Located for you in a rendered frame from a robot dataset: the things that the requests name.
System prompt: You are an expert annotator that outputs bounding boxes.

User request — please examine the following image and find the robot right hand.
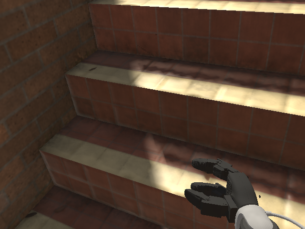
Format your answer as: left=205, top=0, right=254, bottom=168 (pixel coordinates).
left=184, top=158, right=261, bottom=223

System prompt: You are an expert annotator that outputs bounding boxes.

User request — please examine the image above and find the robot right forearm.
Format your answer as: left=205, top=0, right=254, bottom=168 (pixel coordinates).
left=234, top=204, right=279, bottom=229

